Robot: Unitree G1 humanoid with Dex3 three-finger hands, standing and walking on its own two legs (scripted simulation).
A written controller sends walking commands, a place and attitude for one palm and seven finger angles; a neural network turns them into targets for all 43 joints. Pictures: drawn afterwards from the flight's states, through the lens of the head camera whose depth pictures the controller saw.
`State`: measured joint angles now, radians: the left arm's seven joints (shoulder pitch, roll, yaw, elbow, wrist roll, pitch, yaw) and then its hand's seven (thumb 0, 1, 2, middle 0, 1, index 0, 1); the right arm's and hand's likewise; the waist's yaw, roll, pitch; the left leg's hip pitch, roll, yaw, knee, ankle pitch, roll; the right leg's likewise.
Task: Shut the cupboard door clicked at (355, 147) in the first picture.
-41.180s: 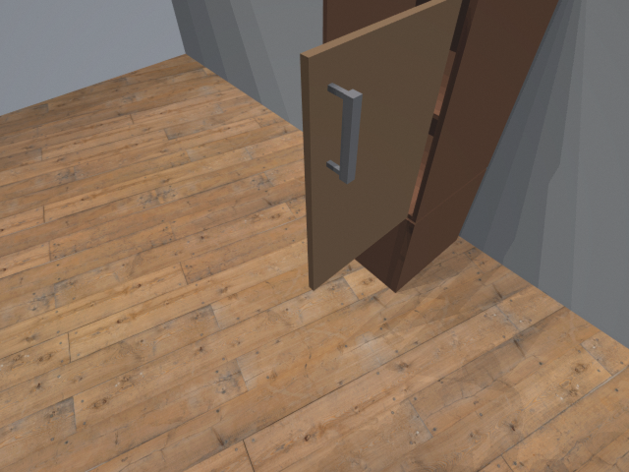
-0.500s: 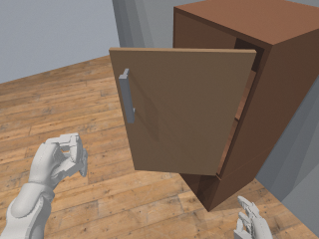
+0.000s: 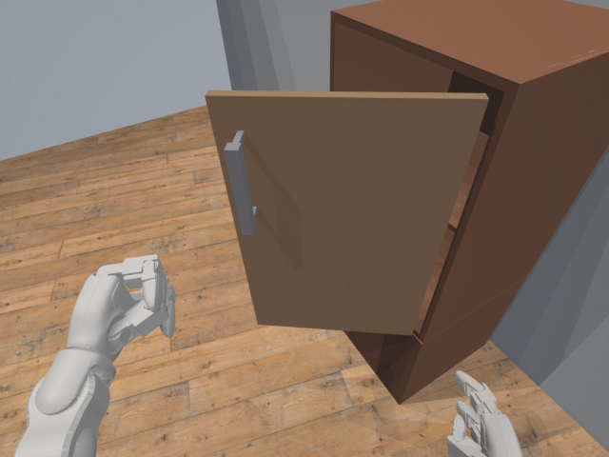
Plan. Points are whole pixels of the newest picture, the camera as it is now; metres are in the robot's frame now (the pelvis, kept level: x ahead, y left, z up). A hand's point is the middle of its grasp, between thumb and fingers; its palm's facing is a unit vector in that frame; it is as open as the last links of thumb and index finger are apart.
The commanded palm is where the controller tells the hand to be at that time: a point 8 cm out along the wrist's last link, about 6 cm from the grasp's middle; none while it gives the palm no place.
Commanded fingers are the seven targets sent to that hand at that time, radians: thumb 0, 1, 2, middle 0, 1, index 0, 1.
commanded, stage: bring the fist close to the handle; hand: left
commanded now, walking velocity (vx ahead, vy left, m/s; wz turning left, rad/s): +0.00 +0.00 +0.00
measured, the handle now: (244, 185) +0.47 +0.15 +0.13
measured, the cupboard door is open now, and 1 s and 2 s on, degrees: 54 54 48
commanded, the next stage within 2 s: push the door shut along its arc in 1.28 s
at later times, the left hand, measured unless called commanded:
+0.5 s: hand (223, 255) +0.32 +0.14 +0.13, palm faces +0.00 -1.00 -0.04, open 3.1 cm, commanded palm +0.30 +0.19 +0.13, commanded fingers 0.00 0.90 0.90 -1.30 -1.50 -1.30 -1.50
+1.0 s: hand (260, 220) +0.39 +0.11 +0.13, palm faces +0.01 -1.00 -0.03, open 3.1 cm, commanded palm +0.35 +0.16 +0.13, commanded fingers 0.00 0.90 0.90 -1.30 -1.50 -1.30 -1.50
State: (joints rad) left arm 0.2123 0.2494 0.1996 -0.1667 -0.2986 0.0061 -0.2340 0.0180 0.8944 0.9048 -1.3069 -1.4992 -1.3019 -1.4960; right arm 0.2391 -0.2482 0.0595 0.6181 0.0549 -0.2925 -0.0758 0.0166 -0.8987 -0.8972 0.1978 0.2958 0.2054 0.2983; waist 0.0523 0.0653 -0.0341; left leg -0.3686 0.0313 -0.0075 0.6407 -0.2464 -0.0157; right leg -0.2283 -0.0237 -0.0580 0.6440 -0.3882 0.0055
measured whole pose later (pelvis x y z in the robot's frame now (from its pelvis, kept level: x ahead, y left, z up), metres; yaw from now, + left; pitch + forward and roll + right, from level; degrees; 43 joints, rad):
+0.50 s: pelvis +0.01 +0.00 +0.00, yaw -1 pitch -1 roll +0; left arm -0.07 0.19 0.09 0.01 -0.19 0.08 -0.07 0.02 0.89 0.90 -1.31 -1.50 -1.30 -1.50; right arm 0.22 -0.24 0.06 0.63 0.04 -0.20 -0.05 0.02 -0.90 -0.90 0.20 0.30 0.21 0.30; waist 0.02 0.05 -0.03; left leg -0.36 0.03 0.02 0.62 -0.25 -0.01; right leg -0.24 -0.03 -0.03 0.63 -0.39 0.01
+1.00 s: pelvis +0.02 -0.01 +0.00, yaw -2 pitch +1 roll +1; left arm -0.30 0.15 0.09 0.26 -0.15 0.05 0.02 0.02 0.90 0.90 -1.30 -1.50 -1.30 -1.50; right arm 0.22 -0.23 0.04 0.64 0.04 -0.09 -0.04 0.01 -0.90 -0.90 0.20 0.30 0.21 0.30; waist -0.01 0.04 -0.04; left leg -0.37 0.04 0.03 0.61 -0.26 -0.02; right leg -0.26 -0.02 -0.02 0.64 -0.40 0.00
